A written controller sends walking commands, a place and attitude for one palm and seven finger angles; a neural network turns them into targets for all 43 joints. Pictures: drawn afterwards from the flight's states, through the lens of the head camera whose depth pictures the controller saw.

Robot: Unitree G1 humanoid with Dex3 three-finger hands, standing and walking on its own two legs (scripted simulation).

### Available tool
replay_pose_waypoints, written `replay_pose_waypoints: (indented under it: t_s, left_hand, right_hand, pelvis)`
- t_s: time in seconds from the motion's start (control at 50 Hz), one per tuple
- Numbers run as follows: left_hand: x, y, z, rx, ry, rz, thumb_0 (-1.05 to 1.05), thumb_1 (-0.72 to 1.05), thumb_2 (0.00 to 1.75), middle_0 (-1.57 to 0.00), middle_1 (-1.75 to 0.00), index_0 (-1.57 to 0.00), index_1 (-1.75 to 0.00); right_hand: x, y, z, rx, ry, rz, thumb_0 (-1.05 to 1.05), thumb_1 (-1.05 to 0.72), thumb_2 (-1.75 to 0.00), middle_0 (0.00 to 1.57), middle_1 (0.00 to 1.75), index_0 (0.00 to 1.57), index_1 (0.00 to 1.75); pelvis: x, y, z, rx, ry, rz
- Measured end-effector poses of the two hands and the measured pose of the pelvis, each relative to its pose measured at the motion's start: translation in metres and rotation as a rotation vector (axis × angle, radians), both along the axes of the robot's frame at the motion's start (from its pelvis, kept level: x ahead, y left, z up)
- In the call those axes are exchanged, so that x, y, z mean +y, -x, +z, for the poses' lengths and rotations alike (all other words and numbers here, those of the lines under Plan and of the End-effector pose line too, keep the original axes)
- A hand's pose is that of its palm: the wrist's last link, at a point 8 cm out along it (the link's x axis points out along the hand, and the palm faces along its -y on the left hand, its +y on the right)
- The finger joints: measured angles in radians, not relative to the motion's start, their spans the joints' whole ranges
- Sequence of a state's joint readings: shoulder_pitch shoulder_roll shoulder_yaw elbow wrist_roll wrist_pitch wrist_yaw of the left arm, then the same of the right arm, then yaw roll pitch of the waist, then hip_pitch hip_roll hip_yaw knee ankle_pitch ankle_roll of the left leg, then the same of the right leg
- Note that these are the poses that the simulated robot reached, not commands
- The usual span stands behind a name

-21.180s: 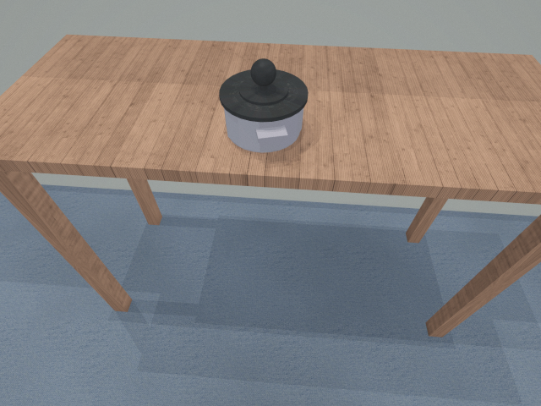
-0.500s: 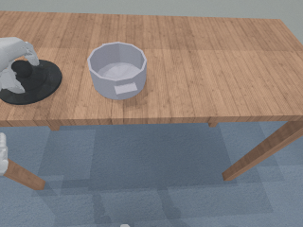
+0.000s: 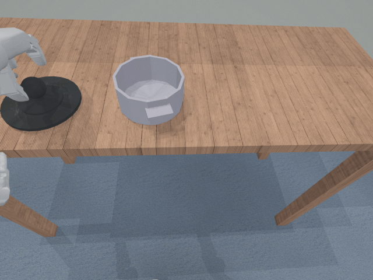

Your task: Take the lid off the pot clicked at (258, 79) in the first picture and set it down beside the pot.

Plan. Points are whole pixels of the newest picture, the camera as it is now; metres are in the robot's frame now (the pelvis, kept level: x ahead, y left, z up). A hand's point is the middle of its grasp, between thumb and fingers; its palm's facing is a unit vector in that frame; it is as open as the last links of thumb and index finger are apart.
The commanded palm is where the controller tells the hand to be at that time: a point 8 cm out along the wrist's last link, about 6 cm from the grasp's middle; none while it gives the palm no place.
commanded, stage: raise the empty hand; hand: left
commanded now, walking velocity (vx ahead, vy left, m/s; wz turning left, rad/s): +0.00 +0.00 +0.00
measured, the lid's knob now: (33, 87) +0.49 +0.32 +0.12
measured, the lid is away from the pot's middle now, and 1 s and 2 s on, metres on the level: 0.24 0.24 0.24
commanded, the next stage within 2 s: draw the hand back to the body in 0.96 s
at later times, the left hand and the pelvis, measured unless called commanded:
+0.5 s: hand out of the picture +0.47 +0.32 +0.23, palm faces -0.26 -0.08 -0.96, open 11.0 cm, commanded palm +0.48 +0.31 +0.29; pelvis +0.00 +0.01 +0.00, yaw +1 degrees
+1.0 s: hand out of the picture +0.47 +0.32 +0.27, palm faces -0.21 -0.09 -0.97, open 11.0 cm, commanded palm +0.48 +0.30 +0.33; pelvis +0.00 +0.00 +0.01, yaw +1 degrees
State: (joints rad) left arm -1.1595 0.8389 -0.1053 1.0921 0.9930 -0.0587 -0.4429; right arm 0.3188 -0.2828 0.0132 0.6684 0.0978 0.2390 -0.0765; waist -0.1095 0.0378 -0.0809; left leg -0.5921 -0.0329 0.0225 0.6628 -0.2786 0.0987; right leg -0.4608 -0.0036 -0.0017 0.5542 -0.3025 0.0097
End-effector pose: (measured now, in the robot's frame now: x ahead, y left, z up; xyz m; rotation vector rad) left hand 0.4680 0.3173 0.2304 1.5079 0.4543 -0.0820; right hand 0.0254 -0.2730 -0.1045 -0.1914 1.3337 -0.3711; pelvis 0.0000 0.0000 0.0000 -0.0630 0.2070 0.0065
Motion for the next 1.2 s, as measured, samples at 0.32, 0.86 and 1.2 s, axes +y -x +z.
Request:
replay_pose_waypoints:
  t_s: [0.32,0.86,1.2]
  left_hand:
    - [0.008,-0.003,0.032,-0.038,0.010,0.036,0.00,-0.11,0.87,-0.47,-0.65,-0.48,-0.65]
    - [0.004,0.005,0.092,-0.107,-0.015,0.124,0.00,-0.11,0.87,-0.47,-0.65,-0.48,-0.65]
    - [-0.007,-0.001,0.095,-0.129,-0.021,0.131,0.00,-0.11,0.87,-0.48,-0.65,-0.48,-0.65]
  right_hand:
    - [0.006,-0.004,0.003,-0.011,-0.011,0.005,0.01,-0.91,-0.90,0.21,0.30,0.21,0.30]
    - [0.006,-0.008,0.005,-0.046,-0.030,0.034,0.01,-0.91,-0.90,0.21,0.30,0.20,0.30]
    - [-0.005,-0.013,0.005,-0.048,-0.040,0.025,0.01,-0.91,-0.90,0.20,0.30,0.20,0.30]
  pelvis:
    - [0.004,-0.003,0.003,-0.008,-0.001,0.002]
    - [0.002,-0.001,0.008,-0.030,-0.013,0.011]
    - [-0.010,-0.007,0.011,-0.027,-0.026,0.006]
